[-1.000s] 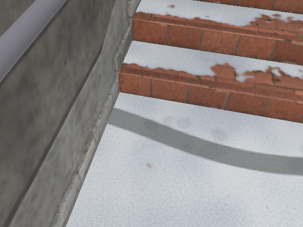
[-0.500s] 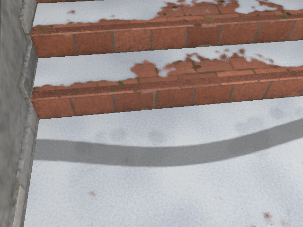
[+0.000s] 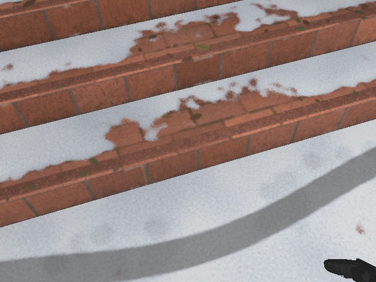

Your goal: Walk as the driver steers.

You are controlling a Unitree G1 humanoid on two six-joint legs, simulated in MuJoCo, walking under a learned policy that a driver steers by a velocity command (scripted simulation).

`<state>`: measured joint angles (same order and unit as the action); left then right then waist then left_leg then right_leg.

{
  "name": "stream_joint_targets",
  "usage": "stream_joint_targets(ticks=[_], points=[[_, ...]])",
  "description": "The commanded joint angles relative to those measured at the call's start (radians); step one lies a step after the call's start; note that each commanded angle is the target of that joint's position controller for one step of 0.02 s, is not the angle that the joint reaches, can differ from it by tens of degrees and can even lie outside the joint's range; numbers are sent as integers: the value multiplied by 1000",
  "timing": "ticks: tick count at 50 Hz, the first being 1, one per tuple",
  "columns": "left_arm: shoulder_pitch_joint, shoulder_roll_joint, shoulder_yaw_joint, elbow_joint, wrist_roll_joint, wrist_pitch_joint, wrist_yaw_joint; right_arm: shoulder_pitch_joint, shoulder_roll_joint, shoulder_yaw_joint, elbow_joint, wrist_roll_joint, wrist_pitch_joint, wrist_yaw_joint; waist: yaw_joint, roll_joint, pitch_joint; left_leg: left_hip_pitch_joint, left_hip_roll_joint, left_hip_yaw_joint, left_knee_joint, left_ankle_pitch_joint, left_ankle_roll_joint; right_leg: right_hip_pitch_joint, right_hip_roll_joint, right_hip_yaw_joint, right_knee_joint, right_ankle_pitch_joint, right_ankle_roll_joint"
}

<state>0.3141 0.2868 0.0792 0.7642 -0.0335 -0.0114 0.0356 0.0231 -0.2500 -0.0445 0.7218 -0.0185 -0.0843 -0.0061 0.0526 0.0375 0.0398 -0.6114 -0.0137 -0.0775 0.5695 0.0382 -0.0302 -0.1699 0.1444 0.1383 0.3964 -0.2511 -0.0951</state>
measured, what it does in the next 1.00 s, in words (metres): walks ahead: left foot, then right foot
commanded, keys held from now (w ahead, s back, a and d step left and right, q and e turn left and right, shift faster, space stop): no key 0.34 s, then w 0.20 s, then no key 0.46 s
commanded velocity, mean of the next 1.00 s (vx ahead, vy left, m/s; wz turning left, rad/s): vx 0.12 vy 0.00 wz -0.12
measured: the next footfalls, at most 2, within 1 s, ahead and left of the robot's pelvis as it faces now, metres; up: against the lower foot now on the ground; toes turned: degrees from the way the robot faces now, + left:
left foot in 0.08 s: +0.21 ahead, +0.10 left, +0.00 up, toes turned -6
right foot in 0.42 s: +0.11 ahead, -0.14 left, +0.00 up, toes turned -1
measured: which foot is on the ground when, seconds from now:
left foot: up 0.00-0.06, down 0.08-0.46, up 0.48-0.74, down 0.76-1.00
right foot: down 0.00-0.08, up 0.10-0.40, down 0.42-0.78, up 0.80-1.00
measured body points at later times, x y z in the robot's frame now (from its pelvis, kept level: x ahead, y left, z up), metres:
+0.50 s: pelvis +0.12 -0.01 +0.00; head +0.12 -0.03 +0.45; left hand +0.23 +0.24 -0.12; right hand +0.21 -0.27 -0.12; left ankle +0.17 +0.10 -0.73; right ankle +0.07 -0.14 -0.74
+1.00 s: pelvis +0.23 +0.00 +0.00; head +0.25 +0.00 +0.45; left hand +0.31 +0.26 -0.14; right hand +0.34 -0.26 -0.11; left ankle +0.27 +0.10 -0.74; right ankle +0.19 -0.15 -0.72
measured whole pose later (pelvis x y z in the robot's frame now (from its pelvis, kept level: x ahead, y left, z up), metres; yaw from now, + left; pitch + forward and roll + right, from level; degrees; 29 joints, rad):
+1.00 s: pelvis +0.23 +0.00 +0.00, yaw -5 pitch +0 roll +0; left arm 0.24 0.26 0.03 0.90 -0.01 0.02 0.07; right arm 0.14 -0.23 0.00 0.82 -0.01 -0.03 0.01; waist 0.00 -0.03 0.04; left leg -0.25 -0.03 0.02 0.43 -0.18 0.04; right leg -0.28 -0.04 0.05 0.68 -0.40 0.08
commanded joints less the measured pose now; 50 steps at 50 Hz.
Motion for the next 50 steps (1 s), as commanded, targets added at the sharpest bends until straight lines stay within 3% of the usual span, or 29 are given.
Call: stream_joint_targets(ticks=[1, 3, 4, 5, 6, 7, 9, 11, 13, 17, 20, 21, 22, 23, 24, 25, 27, 30, 32, 34, 37, 38, 39, 40, 41, 42, 44, 47, 50], points=[[-24, 114, 33, -55, -3, -6, 21, 42, -122, -35, -55, -3, -20, 6, -41, -157, -103, 180, 1, -15, -80, 26, 17, 29, -257, 204, 9, 448, -74], [-63, 93, 24, -64, -2, -12, 20, 140, -133, -42, -24, -9, -36, -2, -98, -129, -124, 294, 16, 4, -159, 65, 50, 48, -228, 214, 132, 467, -54], [-44, 63, 10, -81, 12, -15, 13, 180, -172, -46, -21, -30, -45, -7, -94, -31, -208, 457, 104, -60, -162, 316, 87, 30, -152, 177, 282, 373, -19], [87, 39, 1, -65, 18, -12, 11, 171, -197, -40, -44, -54, -40, -11, -30, 199, -302, 713, 293, -284, -118, 686, 246, -153, -18, 124, 520, -125, 46], [140, 91, 1, -62, 19, -6, 5, 185, -142, -31, -41, -37, -23, -7, -23, 297, -398, 777, 442, -520, -170, 571, 383, -268, 13, 123, 706, -465, 87], [98, 180, 22, -44, 12, 10, 1, 140, -101, -14, -69, -3, -14, 4, -32, 140, -341, 680, 425, -497, -194, 347, 380, -298, -34, 145, 816, -424, 108], [-10, 164, 20, -44, 17, 54, 10, 97, -87, 2, -76, 13, 16, 9, -38, 1, -185, 505, 319, -328, -235, 111, 302, -328, -78, 81, 850, -319, 153], [5, 83, -6, -27, 14, 66, 16, 91, -91, 6, -60, 6, 41, 6, -12, 36, -115, 357, 209, -205, -303, -128, 235, -235, -125, -4, 678, -225, 168], [-13, 38, -24, -21, 13, 57, 11, 86, -96, 6, -55, 1, 48, 1, -25, 98, -99, 334, 151, -130, -323, -142, 227, -149, -122, -66, 496, -225, 179], [-89, 60, -23, -24, 12, 36, -2, 139, -154, -7, -46, 13, 52, -2, -67, 109, -132, 416, 194, -173, -292, -180, 255, -85, -140, -78, 238, -119, 157], [-51, 57, -25, 9, 25, 30, -18, 152, -147, 4, -40, 21, 53, -2, -29, 107, -112, 256, 153, -163, -353, -628, 171, 87, -118, -132, 79, -27, 89], [-58, 66, -25, 9, 35, 25, -14, 147, -138, 6, -47, 12, 47, -2, -26, 81, -79, 207, 140, -150, -340, -674, 134, 93, -147, -102, 76, -86, 58], [-29, 102, -17, 20, 35, 19, -9, 129, -118, 10, -63, 9, 35, -2, -18, -7, -59, 177, 78, -67, -270, -665, 94, 53, -201, -16, 31, -253, 3], [33, 134, -9, 43, 27, 6, -7, 83, -94, 9, -84, 18, 19, -3, 8, -131, -8, 151, -6, 42, -117, -600, 49, -1, -256, 109, -95, -459, -69], [60, 173, 1, 56, 18, -7, -5, 34, -82, 12, -101, 30, 1, 2, 32, -266, 49, 63, -55, 120, 61, -466, 25, 20, -378, 293, -265, -535, -136], [51, 185, 6, 62, 28, -22, -4, 6, -123, -4, -109, 42, -10, 1, 42, -273, 115, -43, -20, 64, 177, -467, 39, 52, -440, 384, -297, -422, -162], [50, 116, -8, 57, 22, -57, -5, 81, -147, -18, -84, 39, -22, 14, 12, -205, 70, -193, 32, 14, 296, -441, 56, 248, -440, 337, -237, -140, -156], [22, 84, -17, 55, 18, -44, -4, 75, -77, 2, -79, 16, -18, 34, -6, -163, 6, -75, 34, 73, 223, -367, 28, 250, -362, 130, -167, 380, -108], [27, 97, -14, 61, 17, -21, -3, 49, -39, 18, -81, 13, -6, 46, 4, -181, -9, 109, 4, 123, 110, -297, 14, 140, -307, 32, -134, 490, -79], [62, 130, -5, 74, 17, -10, -5, 46, -68, 11, -80, 26, 7, 47, 5, -194, -21, 231, -17, 131, 47, -217, 22, 77, -317, 39, -110, 501, -72], [23, 127, -8, 73, 8, -19, -5, 132, -120, -9, -39, 19, 16, 28, -73, -156, -43, 431, -28, 104, -127, -16, 63, 27, -292, 54, -33, 469, -23], [32, 103, -15, 75, 19, -29, -5, 180, -162, -19, -27, 12, 15, 15, -88, -112, -86, 548, 29, 51, -136, 161, 82, -3, -245, 16, 54, 463, 14], [88, 56, -33, 70, 47, -40, -3, 260, -253, -39, -20, -3, 16, 6, -92, 42, -214, 795, 193, -86, -57, 505, 160, -139, -171, -40, 238, 208, 76], [143, 22, -46, 89, 47, -38, 4, 304, -223, -31, 3, -4, 30, 5, -107, 196, -319, 827, 376, -292, -123, 599, 293, -190, -133, -59, 437, -249, 127], [124, 78, -29, 96, 28, -23, 8, 275, -160, -10, 13, 6, 32, 12, -91, 142, -271, 726, 389, -346, -182, 438, 310, -204, -150, -26, 552, -407, 146], [89, 95, -22, 98, 14, -4, 15, 205, -148, -3, 10, 10, 29, 17, -74, 89, -176, 629, 360, -299, -210, 305, 286, -236, -178, -27, 611, -391, 154], [54, 64, -23, 106, 17, 26, 33, 101, -132, 6, 5, 8, 27, 22, -44, 50, -71, 480, 291, -193, -262, 184, 246, -225, -211, -40, 555, -312, 170], [56, 26, -31, 123, 25, 35, 45, 61, -127, 7, 26, 0, 36, 13, -20, 89, -64, 372, 213, -94, -281, 117, 230, -87, -192, -84, 365, -220, 183], [51, 26, -33, 136, 24, 31, 34, 61, -137, 6, 62, 11, 45, 0, -5, 92, -92, 338, 187, -59, -261, 6, 222, 42, -170, -128, 151, 15, 167]])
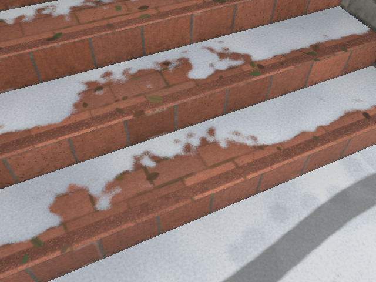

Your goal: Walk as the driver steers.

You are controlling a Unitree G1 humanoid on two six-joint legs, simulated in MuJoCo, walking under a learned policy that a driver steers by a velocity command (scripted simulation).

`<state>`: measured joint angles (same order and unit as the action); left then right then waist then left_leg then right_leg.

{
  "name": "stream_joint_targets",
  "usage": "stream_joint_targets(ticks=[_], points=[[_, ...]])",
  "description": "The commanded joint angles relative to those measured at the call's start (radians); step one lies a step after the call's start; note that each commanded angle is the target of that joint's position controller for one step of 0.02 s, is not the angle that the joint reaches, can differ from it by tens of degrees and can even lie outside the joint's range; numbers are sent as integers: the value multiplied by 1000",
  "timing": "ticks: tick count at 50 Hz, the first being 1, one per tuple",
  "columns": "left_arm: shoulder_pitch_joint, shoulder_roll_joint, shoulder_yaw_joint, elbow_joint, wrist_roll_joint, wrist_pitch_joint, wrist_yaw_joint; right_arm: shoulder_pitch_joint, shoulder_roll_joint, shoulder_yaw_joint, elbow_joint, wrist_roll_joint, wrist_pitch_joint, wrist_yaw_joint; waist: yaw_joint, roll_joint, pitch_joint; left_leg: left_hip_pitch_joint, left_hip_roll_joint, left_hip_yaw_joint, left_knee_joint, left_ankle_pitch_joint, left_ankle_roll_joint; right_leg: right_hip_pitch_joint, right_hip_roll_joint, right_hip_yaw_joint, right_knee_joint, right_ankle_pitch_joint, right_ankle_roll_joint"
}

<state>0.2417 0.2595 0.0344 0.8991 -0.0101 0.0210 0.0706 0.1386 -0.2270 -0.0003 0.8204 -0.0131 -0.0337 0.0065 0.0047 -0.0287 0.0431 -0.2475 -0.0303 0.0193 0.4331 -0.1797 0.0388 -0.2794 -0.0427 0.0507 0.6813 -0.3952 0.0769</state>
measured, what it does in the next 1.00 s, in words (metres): walks ahead: right foot, then right foot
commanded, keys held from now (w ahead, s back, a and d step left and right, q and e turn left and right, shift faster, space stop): no key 0.14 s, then w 0.86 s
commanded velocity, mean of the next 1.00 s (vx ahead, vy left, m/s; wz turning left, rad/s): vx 0.32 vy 0.00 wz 0.00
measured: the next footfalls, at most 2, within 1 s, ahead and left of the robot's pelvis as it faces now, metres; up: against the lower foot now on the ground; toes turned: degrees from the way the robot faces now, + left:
right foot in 0.04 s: +0.04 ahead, -0.15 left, +0.00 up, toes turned +1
right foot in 0.86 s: +0.48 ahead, -0.12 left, +0.00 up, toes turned -1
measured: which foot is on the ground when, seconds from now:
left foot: down 0.00-0.88, up 0.90-1.00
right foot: up 0.00-0.02, down 0.04-0.40, up 0.42-0.84, down 0.86-1.00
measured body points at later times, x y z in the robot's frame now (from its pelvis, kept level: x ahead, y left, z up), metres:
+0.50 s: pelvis +0.11 +0.02 +0.00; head +0.12 +0.03 +0.45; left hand +0.18 +0.29 -0.14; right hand +0.14 -0.26 -0.13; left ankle +0.09 +0.11 -0.74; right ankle +0.03 -0.13 -0.67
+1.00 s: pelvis +0.37 -0.04 +0.00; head +0.39 -0.05 +0.44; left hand +0.50 +0.23 -0.11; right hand +0.41 -0.32 -0.14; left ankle +0.26 +0.11 -0.64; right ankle +0.44 -0.12 -0.74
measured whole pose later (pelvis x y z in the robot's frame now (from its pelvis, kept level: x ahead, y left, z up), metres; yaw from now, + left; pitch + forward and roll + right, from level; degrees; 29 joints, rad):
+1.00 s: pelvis +0.37 -0.04 +0.00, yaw +1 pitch +0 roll -1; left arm 0.15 0.26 0.05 0.84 0.00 -0.10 -0.03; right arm 0.28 -0.29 -0.03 0.98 0.02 -0.10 0.00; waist -0.02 0.03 0.05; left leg -0.37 0.05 -0.04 1.20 -0.35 0.05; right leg -0.32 0.05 -0.07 0.43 -0.12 -0.07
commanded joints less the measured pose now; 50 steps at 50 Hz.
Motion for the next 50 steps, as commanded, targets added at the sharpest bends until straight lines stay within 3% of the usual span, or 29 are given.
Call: stream_joint_targets(ticks=[1, 3, 4, 5, 6, 7, 9, 12, 14, 16, 19, 20, 21, 22, 23, 24, 26, 28, 30, 33, 38, 41, 43, 44, 45, 46, 47, 48, 50], points=[[121, 51, 11, 10, 6, 0, -8, -52, -146, -35, -26, 14, -2, -14, 45, 148, -92, -45, 179, -142, -115, 119, 128, 195, 31, -57, -205, 246, -18], [70, 94, 15, -15, 26, 2, -14, -5, -98, -15, 4, 8, -10, -4, 22, 93, -44, -104, 128, -129, -112, -130, 37, 239, -41, 20, -280, 367, -45], [44, 160, 32, -7, 4, -1, -14, 33, -107, -20, 6, -1, -13, 1, -35, -22, -12, -80, 57, -72, -106, -171, -1, 169, -42, 19, -240, 335, -78], [29, 133, 30, 1, -8, -8, -19, 15, -114, -21, 15, -5, -12, -2, -16, -45, -2, -25, 33, -37, -65, -138, -27, 107, -26, 15, -254, 241, -99], [10, 118, 27, 3, -1, -16, -21, 1, -122, -25, 21, 0, -15, -5, -20, -47, 5, -7, 21, -17, -27, -97, -36, 82, -26, 26, -269, 224, -106], [3, 112, 28, 4, 7, -25, -17, 2, -123, -28, 30, 13, -13, -8, -19, -40, -2, 11, 26, -17, -10, -46, -34, 77, -31, 27, -276, 238, -102], [48, 123, 37, 23, -6, -39, -19, 32, -122, -31, 55, 25, -5, -13, -8, -78, -25, -23, -17, 33, 77, -222, -19, 102, -32, 46, -288, 5, -136], [131, 176, 54, 37, -26, -64, -27, -39, -86, -26, 34, 48, -33, -3, 34, -187, 103, -231, -13, 42, 279, -286, 6, 111, -237, 360, -475, -327, -278], [105, 177, 58, 25, -23, -92, -29, -57, -107, -33, 26, 56, -66, 11, 23, -190, 135, -322, 54, -32, 348, -305, 41, 162, -309, 431, -498, -138, -314], [54, 174, 63, -1, -28, -104, -38, -24, -121, -37, 44, 61, -79, 27, -9, -158, 94, -276, 90, -47, 235, -267, 62, 214, -287, 345, -473, 22, -280], [-39, 170, 65, -39, -30, -89, -45, 177, -141, -62, 164, 33, -67, 30, -107, -80, -20, 210, -20, 73, 79, 8, 21, 0, -120, 98, -346, 157, -189], [-59, 127, 51, -50, -20, -91, -46, 278, -171, -76, 193, 34, -61, 28, -153, 12, -42, 307, 44, -31, 15, -45, 42, -69, -52, 11, -153, 225, -145], [-54, 52, 31, -88, -5, -100, -45, 387, -282, -100, 210, 42, -58, 24, -167, 312, -65, 430, 275, -439, -190, -190, 156, -258, 65, -98, 197, 71, -72], [-43, 56, 32, -100, -28, -115, -41, 392, -270, -88, 217, 32, -72, 32, -149, 328, -54, 427, 412, -752, -306, -351, 258, -400, 84, 22, 409, -157, -80], [-38, 99, 40, -100, -57, -127, -46, 279, -223, -69, 189, 32, -85, 28, -94, 199, 41, 376, 422, -681, -298, -395, 246, -494, 2, 73, 500, -101, -113], [-37, 111, 42, -91, -61, -135, -53, 216, -190, -60, 165, 29, -93, 28, -73, 148, 74, 346, 372, -560, -295, -324, 207, -501, -41, 59, 502, 2, -137], [-71, 116, 53, -91, -29, -138, -57, 180, -168, -47, 152, 23, -92, 29, -61, 87, 72, 329, 297, -368, -302, -71, 156, -477, -88, 25, 410, 140, -142], [-76, 85, 52, -96, -17, -130, -67, 218, -151, -36, 159, 23, -80, 25, -63, 106, 40, 333, 252, -256, -298, 150, 141, -428, -84, -16, 335, 196, -119], [-146, 38, 41, -136, -11, -125, -71, 264, -181, -34, 178, 24, -69, 9, -70, 95, 56, 325, 258, -213, -311, 275, 166, -449, -69, -43, 233, 237, -90], [-257, 20, 25, -179, -7, -116, -88, 249, -208, -40, 174, 12, -61, -4, -91, 113, 68, 239, 215, -112, -341, 257, 151, -347, -42, -81, 9, 357, -74], [-359, 51, 24, -228, -20, -114, -105, 297, -214, -51, 201, 31, -55, -9, -87, 118, 115, 280, 268, -95, -338, 295, 147, -302, -12, -82, -140, 420, -103], [-258, 111, 47, -219, -13, -128, -107, 244, -242, -66, 184, 23, -46, -23, 13, 131, 0, 342, 290, -75, -153, 656, 102, -143, 31, -87, -158, 377, -153], [48, 189, 87, -127, -11, -122, -81, 225, -215, -58, 160, 16, -35, -29, 154, 120, -195, 200, 206, -37, 211, 727, 48, 268, 30, -72, -158, 398, -209], [183, 278, 104, -93, 14, -116, -72, 331, -110, -26, 142, -4, -42, -24, 125, -104, -350, -138, 85, 1, 594, 277, 3, 649, -213, 266, -149, 334, -315], [200, 244, 90, -79, 21, -114, -82, 392, -51, -7, 168, 21, -66, -12, 92, -266, -464, -332, -47, -99, 861, -380, -16, 731, -356, 690, -364, 137, -414], [105, 172, 66, -92, 9, -121, -90, 300, -165, -37, 149, 50, -87, -1, 90, -151, -303, -427, 27, -169, 948, -352, 14, 585, -318, 635, -421, -20, -360], [9, 135, 50, -105, 1, -124, -91, 189, -196, -44, 110, 64, -96, 3, 63, -80, -162, -452, 80, -130, 920, -255, 35, 417, -284, 486, -462, -3, -327], [-61, 115, 41, -109, 5, -132, -98, 145, -186, -46, 99, 49, -93, -1, 26, 5, -80, -421, 133, -104, 855, -165, 29, 266, -244, 359, -494, 131, -322], [-106, 95, 34, -102, 19, -141, -102, 181, -152, -50, 109, 24, -69, -11, -33, -27, -70, -296, 177, -110, 796, -99, 15, 125, -187, 222, -539, 325, -310]])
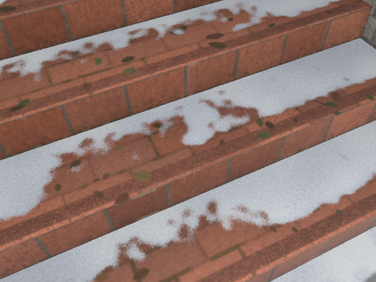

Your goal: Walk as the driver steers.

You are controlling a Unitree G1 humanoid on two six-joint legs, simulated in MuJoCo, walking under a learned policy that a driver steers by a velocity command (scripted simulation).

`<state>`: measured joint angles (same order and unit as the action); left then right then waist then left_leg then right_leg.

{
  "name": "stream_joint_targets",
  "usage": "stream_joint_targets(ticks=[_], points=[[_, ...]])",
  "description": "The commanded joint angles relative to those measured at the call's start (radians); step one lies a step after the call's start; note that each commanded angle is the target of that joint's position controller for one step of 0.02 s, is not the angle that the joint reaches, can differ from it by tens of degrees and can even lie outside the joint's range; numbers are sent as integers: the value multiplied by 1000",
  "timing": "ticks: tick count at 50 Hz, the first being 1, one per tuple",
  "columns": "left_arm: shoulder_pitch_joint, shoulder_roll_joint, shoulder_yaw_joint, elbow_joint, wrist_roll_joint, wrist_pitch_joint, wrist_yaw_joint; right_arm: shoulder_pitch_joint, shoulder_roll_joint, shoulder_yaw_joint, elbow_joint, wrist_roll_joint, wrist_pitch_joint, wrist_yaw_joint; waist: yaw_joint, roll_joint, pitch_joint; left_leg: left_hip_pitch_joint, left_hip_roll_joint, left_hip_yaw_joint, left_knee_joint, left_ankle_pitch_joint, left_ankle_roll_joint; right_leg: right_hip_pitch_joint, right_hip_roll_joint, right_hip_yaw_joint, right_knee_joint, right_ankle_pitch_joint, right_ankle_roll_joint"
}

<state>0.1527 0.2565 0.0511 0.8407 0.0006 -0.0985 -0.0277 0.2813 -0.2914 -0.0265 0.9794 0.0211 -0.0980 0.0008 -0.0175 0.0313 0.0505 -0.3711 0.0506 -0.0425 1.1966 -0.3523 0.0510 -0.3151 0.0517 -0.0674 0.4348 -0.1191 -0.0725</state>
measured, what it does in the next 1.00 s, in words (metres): climbs, turning left: left foot 0.15 m higher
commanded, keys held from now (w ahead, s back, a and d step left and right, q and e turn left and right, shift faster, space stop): w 0.04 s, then w+q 0.46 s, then q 0.28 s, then no key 0.22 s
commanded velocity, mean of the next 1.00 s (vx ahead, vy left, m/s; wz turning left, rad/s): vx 0.35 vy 0.00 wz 0.39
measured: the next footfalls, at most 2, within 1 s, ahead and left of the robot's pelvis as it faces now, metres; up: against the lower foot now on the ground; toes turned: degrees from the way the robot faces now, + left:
left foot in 0.46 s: +0.44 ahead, +0.17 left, +0.15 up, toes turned +14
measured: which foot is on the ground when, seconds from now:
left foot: up 0.00-0.44, down 0.46-1.00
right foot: down 0.00-0.48, up 0.50-1.00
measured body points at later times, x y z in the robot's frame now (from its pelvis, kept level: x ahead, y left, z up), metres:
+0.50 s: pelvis +0.28 +0.07 +0.02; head +0.31 +0.08 +0.47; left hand +0.21 +0.30 -0.13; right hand +0.52 -0.08 -0.07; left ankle +0.40 +0.16 -0.59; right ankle +0.09 -0.08 -0.68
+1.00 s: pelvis +0.51 +0.12 +0.15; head +0.52 +0.17 +0.60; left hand +0.61 +0.36 +0.04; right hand +0.62 -0.09 +0.03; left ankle +0.40 +0.16 -0.59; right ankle +0.66 +0.06 -0.35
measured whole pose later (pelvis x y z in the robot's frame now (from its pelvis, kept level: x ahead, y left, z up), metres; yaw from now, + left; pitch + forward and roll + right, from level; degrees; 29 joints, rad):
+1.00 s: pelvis +0.51 +0.12 +0.15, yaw +26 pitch +4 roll -3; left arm 0.13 0.14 -0.07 0.64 -0.01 -0.05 -0.01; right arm 0.40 -0.14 0.01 0.83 -0.02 0.05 -0.08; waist -0.04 -0.05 -0.01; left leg -0.16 -0.09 -0.20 0.48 -0.36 0.08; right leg -1.17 -0.02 -0.07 1.74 -0.28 0.07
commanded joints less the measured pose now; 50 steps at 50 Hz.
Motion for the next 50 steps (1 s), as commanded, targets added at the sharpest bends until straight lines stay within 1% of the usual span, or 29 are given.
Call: stream_joint_targets(ticks=[1, 4, 5, 9, 14, 17, 18, 19, 20, 21, 22, 23, 24, 25, 26, 27, 28, 29, 31, 33, 35, 38, 39, 41, 43, 45, 46, 48, 50], points=[[-10, 98, 16, -30, 7, -25, -6, 59, -66, -21, -44, -14, 6, -7, -23, -87, -84, -146, 96, -38, 28, 82, -6, 129, -270, 298, -303, 121, -171], [30, 122, 19, 10, 9, -28, 6, 22, -40, -18, -64, -16, 35, -11, -28, -88, -61, -218, 98, -20, -2, 151, -41, 108, -261, 188, -327, 205, -188], [81, 117, 16, 44, 17, -20, 12, 49, -21, -17, -43, -6, 50, -18, -17, -139, -64, -270, 80, 7, 159, 101, -60, 122, -282, 190, -345, 143, -207], [219, 37, -25, 137, -2, 7, 25, -53, -2, -20, -86, 30, 71, -32, 19, -119, 70, -818, 46, -92, 670, -40, -51, 306, -351, 242, -322, -230, -186], [373, 24, -48, 208, 29, 57, 46, -229, 115, 43, -199, 31, 39, 6, 71, -44, 104, -1262, 29, -70, 1018, -152, -58, 461, -383, 162, -177, -57, -125], [297, 50, -57, 180, 24, 63, 81, -415, 131, 88, -376, -5, 22, 15, 46, -33, 119, -1089, 57, 59, 658, -35, -77, 175, -292, 20, -274, -67, -66], [261, 100, -48, 158, 17, 55, 95, -408, 119, 100, -416, -21, 21, 24, 15, -10, 50, -778, 89, 125, 431, 70, -61, 7, -303, -28, -410, 22, -80], [262, 98, -45, 169, 5, 54, 98, -449, 128, 105, -438, -26, 21, 29, 23, -37, 16, -535, 58, 199, 298, 75, -37, -68, -275, -81, -469, 203, -82], [225, 150, -38, 159, -12, 37, 93, -392, 121, 93, -434, -15, 15, 26, -21, -93, -54, -303, 15, 249, 187, 78, 7, -49, -286, -110, -431, 654, -92], [258, 197, -29, 160, -11, 32, 85, -272, 76, 69, -404, -21, 9, 25, -71, -153, -177, -191, -81, 304, 190, 54, 35, 116, -308, -127, -287, 1331, -107], [249, 256, -17, 158, -11, 47, 84, -133, 33, 45, -374, -18, 12, 28, -156, -275, -281, -131, -130, 296, 92, -21, 75, 324, -346, -117, -106, 1732, -90], [199, 265, -13, 127, -8, 64, 80, 3, -25, 17, -336, -13, 21, 33, -221, -317, -337, -68, -172, 233, -137, -17, 110, 472, -333, -118, 102, 1830, -58], [202, 252, -13, 85, 0, 64, 83, 76, -114, -19, -304, -16, 33, 45, -245, -250, -358, 123, -159, 13, -281, 67, 143, 348, -302, -61, 357, 1564, -33], [238, 41, -55, 0, 22, 32, 47, 131, -284, -63, -268, -39, 45, 35, -113, 336, -457, 453, 154, -696, -621, 150, 334, -126, -15, 20, 821, 118, 63], [196, 97, -35, 19, 30, -22, -6, 189, -228, -56, -251, -98, 52, 1, -136, 237, -581, 518, 231, -998, -848, 220, 327, -209, 52, 280, 1117, -137, 35], [155, 93, -18, -3, -12, -29, -29, 154, -146, -33, -234, -94, 39, 4, -100, 129, -416, 425, 225, -883, -832, 189, 280, -328, 25, 279, 1200, -135, 24], [36, 53, -31, -58, -9, -25, -23, 99, -66, -16, -218, -54, 26, 21, -77, -21, -177, 231, 163, -721, -764, 201, 223, -410, -4, 229, 1203, -150, 14], [-27, 17, -41, -101, 8, -18, -15, 39, -5, 0, -207, -35, 18, 26, -27, -101, -59, 70, 127, -555, -725, 274, 193, -470, -39, 199, 1225, -163, -2], [39, 5, -49, -134, 5, 0, -6, 2, 58, 15, -182, -46, 17, 30, 63, -48, -55, -39, 49, -371, -762, 366, 159, -455, -67, 176, 1360, -194, -24], [81, -5, -61, -147, -5, 10, -4, -2, 56, 19, -178, -40, 24, 28, 91, -3, -53, -17, 41, -284, -807, 413, 152, -571, -69, 146, 1462, -189, -31], [36, -41, -82, -195, 10, 15, 2, 7, 36, 15, -174, -26, 42, 28, 105, -32, -47, -61, 1, -204, -778, 407, 114, -655, -89, 107, 1397, -128, -13], [-64, -18, -83, -258, 50, 20, 26, -20, -16, -1, -237, -34, 59, -11, 71, -10, -134, -65, -44, -171, -772, 717, 75, -589, -75, 10, 1128, 112, 57], [-57, -54, -88, -253, 47, 26, 34, 23, -19, 0, -231, -47, 70, -27, 54, 62, -186, 27, -14, -208, -717, 807, 94, -662, -54, -10, 1284, 115, 89], [-18, -57, -89, -237, 14, 31, 43, 101, -30, 0, -231, -57, 90, -50, 11, 91, -219, 236, 65, -303, -702, 767, 129, -873, -55, 33, 1502, 13, 129], [-84, -48, -88, -269, -11, 37, 42, 176, -32, -1, -205, -40, 115, -53, -31, 76, -159, 382, 130, -364, -734, 620, 136, -1037, -72, 73, 1557, -166, 145], [-176, -65, -93, -303, -12, 32, 36, 252, 10, 6, -172, -32, 129, -62, -68, 51, -82, 470, 145, -380, -739, 561, 125, -1149, -86, 67, 1502, -224, 149], [-233, -104, -109, -320, -10, 24, 30, 262, 37, 14, -162, -43, 139, -67, -89, 56, -42, 463, 144, -365, -740, 678, 110, -1175, -81, 46, 1502, -245, 156], [-266, -117, -124, -378, -16, 17, 20, 242, 22, 13, -162, -33, 158, -84, -61, 74, -45, 423, 115, -322, -772, 683, 79, -1122, -102, 27, 1304, -208, 153], [-268, -117, -127, -398, 1, 17, 13, 220, 14, 10, -157, -33, 167, -100, -37, 90, -86, 360, 115, -301, -840, 765, 85, -931, -116, -5, 1120, -117, 143]])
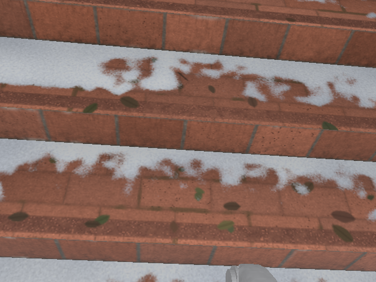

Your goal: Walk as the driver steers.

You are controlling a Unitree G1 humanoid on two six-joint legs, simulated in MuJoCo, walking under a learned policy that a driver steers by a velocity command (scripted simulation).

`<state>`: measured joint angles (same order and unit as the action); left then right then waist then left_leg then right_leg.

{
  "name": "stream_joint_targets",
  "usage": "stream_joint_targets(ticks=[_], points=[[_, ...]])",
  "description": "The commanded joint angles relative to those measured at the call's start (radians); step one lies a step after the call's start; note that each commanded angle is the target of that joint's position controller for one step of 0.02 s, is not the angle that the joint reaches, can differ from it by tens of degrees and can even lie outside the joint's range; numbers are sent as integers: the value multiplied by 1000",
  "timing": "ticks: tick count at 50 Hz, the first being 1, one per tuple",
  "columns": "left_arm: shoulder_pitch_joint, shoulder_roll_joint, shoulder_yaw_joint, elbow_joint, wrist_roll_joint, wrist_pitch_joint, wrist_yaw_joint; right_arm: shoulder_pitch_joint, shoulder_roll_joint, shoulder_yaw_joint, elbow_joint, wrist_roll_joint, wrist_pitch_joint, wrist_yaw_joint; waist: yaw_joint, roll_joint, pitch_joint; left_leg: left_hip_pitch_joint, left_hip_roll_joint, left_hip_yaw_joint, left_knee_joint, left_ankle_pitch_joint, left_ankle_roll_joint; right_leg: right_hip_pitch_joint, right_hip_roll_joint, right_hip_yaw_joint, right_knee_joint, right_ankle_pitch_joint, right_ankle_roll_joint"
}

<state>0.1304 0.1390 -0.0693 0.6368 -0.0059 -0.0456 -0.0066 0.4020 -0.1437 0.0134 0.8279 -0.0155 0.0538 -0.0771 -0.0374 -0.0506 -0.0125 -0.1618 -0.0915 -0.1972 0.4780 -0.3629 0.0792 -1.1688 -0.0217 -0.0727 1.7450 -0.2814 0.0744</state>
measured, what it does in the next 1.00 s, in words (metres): climbs: right foot 0.15 m higher, then left foot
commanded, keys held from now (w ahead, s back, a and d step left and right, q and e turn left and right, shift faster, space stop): no key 1.00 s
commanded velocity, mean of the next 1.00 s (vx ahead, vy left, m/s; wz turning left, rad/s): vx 0.02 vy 0.00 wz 0.06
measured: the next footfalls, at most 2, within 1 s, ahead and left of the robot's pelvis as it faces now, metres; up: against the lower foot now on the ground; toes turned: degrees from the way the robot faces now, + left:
right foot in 0.08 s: +0.24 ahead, -0.12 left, +0.15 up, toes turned -4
left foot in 0.60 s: +0.25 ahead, +0.10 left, +0.15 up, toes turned +2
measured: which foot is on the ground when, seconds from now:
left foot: down 0.00-0.14, up 0.16-0.58, down 0.60-1.00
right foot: up 0.00-0.06, down 0.08-1.00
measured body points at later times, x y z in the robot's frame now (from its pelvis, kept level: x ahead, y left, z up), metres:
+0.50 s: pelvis +0.14 -0.04 +0.13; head +0.14 -0.05 +0.58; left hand +0.21 +0.18 +0.00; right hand +0.26 -0.25 +0.01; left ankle +0.19 +0.13 -0.53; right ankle +0.20 -0.12 -0.59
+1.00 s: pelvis +0.22 -0.01 +0.15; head +0.22 -0.01 +0.60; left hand +0.25 +0.21 +0.00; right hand +0.26 -0.25 +0.01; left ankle +0.21 +0.10 -0.59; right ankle +0.20 -0.12 -0.59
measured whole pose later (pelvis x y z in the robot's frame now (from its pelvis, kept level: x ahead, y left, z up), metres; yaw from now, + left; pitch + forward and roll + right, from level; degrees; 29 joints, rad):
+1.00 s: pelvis +0.22 -0.01 +0.15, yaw +1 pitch +1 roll +0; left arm 0.29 0.17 0.01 0.99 0.02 -0.01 0.00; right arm 0.30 -0.17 -0.02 0.97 -0.02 0.00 -0.03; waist 0.01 0.00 -0.02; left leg -0.20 0.01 0.02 0.41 -0.23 0.01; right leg -0.17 0.00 -0.08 0.39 -0.24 -0.02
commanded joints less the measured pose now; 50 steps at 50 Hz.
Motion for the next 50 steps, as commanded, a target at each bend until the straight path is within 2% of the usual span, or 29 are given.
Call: stream_joint_targets(ticks=[1, 2, 3, 4, 5, 6, 7, 8, 9, 10, 11, 13, 14, 17, 18, 21, 22, 25, 26, 28, 29, 30, 31, 32, 34, 36, 38, 42, 50], points=[[-295, -34, -28, -237, 11, -27, -6, 38, -195, -50, -32, 33, 27, -31, 8, 202, -20, 64, 290, -125, -265, 829, 72, 121, -43, -55, -444, -124, -39], [-271, -11, -13, -232, 3, -17, 1, 29, -226, -60, -26, 43, 25, -24, 33, 228, -23, 12, 285, -106, -291, 929, 81, 320, -14, -93, -557, -167, -68], [-201, 40, 9, -205, -5, -10, 11, 39, -250, -64, -8, 43, 21, -20, 59, 233, -56, 82, 281, -73, -257, 1112, 77, 431, 31, -112, -646, -183, -96], [-38, 107, 40, -132, -5, -29, 7, 63, -235, -54, 2, 32, -7, 4, 93, 278, -123, 170, 265, 8, -136, 1531, 88, 569, 90, -141, -689, -103, -146], [110, 158, 66, -79, 12, -43, -1, 72, -217, -56, 3, 27, -36, 23, 126, 265, -222, 135, 230, 25, 3, 1762, 58, 754, 47, 33, -709, 69, -224], [239, 214, 96, -37, 50, -45, 1, 93, -202, -60, 2, 34, -58, 44, 158, 50, -390, -53, 143, 35, 251, 1610, 1, 1030, -99, 378, -816, 123, -351], [370, 250, 113, -4, 97, -21, 32, -6, -186, -56, 16, 1, -63, 64, 268, -257, -486, -207, -66, 32, 678, 594, -58, 1176, -301, 840, -1266, 188, -513], [282, 262, 109, 10, 111, -19, 47, -14, -167, -66, 2, -6, -77, 96, 177, -319, -461, -273, -141, -110, 1106, 55, -86, 1098, -354, 1039, -1395, 207, -494], [131, 211, 102, -18, 59, -11, 64, -115, -164, -64, -73, 9, -79, 113, 120, -166, -304, -404, -112, -101, 1275, -19, -89, 949, -335, 880, -1335, 69, -428], [67, 130, 88, 9, 22, -10, 74, -198, -127, -46, -122, 3, -70, 117, 82, 5, -101, -493, -62, -54, 1221, -38, -59, 788, -275, 651, -1283, -5, -349], [71, 69, 75, 48, 12, -17, 70, -180, -96, -33, -116, -1, -52, 103, 44, 81, -38, -501, 1, -5, 1216, -28, -35, 699, -224, 481, -1243, -68, -290], [33, 26, 68, 83, 14, -30, 43, -65, -73, -25, -86, 29, -44, 96, -33, 77, 16, -448, 31, 32, 1161, 4, -12, 592, -132, 280, -1258, -152, -240], [35, 19, 64, 101, 17, -35, 34, -44, -58, -18, -79, 32, -45, 90, -33, 46, 31, -465, 16, 47, 1224, 54, -7, 568, -133, 259, -1287, -152, -259], [79, 76, 75, 118, 18, -48, 30, -58, -83, -19, -100, 26, -48, 54, -24, -5, 32, -549, 26, 31, 1185, 166, -27, 625, -145, 227, -1370, -117, -285], [84, 89, 78, 119, 16, -36, 38, -82, -88, -14, -135, 13, -53, 45, -31, -32, 17, -585, 55, 19, 1067, 191, -52, 678, -130, 189, -1370, -90, -272], [124, 105, 80, 103, 22, -12, 69, -133, -120, -22, -152, 7, -48, 31, 5, -41, -32, -596, 91, 47, 954, 268, -133, 757, -163, 214, -1390, -50, -321], [88, 85, 70, 86, 20, 7, 81, -134, -65, 3, -160, 16, -38, 22, -10, -75, -58, -547, 139, 88, 729, 129, -166, 791, -163, 198, -1439, -66, -321], [115, 183, 110, 72, 1, 47, 96, -204, -69, 10, -159, 30, -27, 17, 70, -59, -48, -380, 140, 208, 370, -56, -196, 797, -172, 207, -1456, -157, -300], [131, 187, 113, 71, 8, 39, 80, -165, -94, -5, -123, 13, -28, 27, 83, -33, -89, -265, 136, 223, 325, -13, -174, 793, -222, 233, -1472, -156, -307], [129, 151, 107, 100, 4, 37, 60, -80, -116, -29, -65, 17, -32, 39, 58, -36, -33, -124, 135, 218, 119, 181, -107, 742, -212, 221, -1432, -210, -285], [142, 127, 100, 125, -1, 35, 51, -68, -125, -37, -56, 10, -38, 47, 45, -33, 11, -80, 129, 208, 8, 194, -71, 711, -175, 196, -1406, -261, -256], [144, 89, 89, 141, 13, 26, 38, -36, -133, -38, -47, -14, -47, 52, 36, 1, 31, -19, 172, 125, -35, 156, -36, 645, -120, 155, -1315, -291, -207], [205, 62, 86, 144, 17, 19, 24, -77, -185, -51, -63, -14, -49, 39, 100, 165, 41, -82, 242, 5, -110, -77, 41, 640, -41, 74, -1281, -194, -151], [169, 80, 92, 159, 20, 23, 31, -84, -125, -44, -55, -2, -54, 36, 73, 200, 41, -216, 271, -67, -210, -287, 89, 766, -1, 37, -1205, -106, -119], [162, 83, 99, 180, 14, 30, 36, -128, -103, -42, -30, -9, -62, 31, 84, 227, 62, -248, 245, -47, -230, -267, 53, 843, -14, 61, -1234, -37, -118], [179, 108, 106, 213, 25, 32, 30, -122, -96, -44, -5, -2, -72, 34, 76, 149, 53, -202, 190, 47, -176, -109, -2, 880, -29, 66, -1323, 3, -129], [182, 91, 100, 242, 28, 30, 14, -76, -93, -46, 33, 8, -71, 37, 61, 80, 31, -133, 160, 109, -123, 59, -24, 901, -43, 74, -1379, 41, -141], [184, 102, 95, 284, 27, 27, -1, -56, -110, -51, 68, -1, -66, 48, 47, 52, -13, -35, 160, 134, -99, 312, -13, 950, -49, 69, -1398, 200, -144], [211, 119, 92, 342, 23, 34, 16, -48, -121, -56, 120, 0, -53, 46, 45, 49, -19, 9, 161, 150, -109, 436, -10, 1003, -50, 58, -1403, 320, -138]])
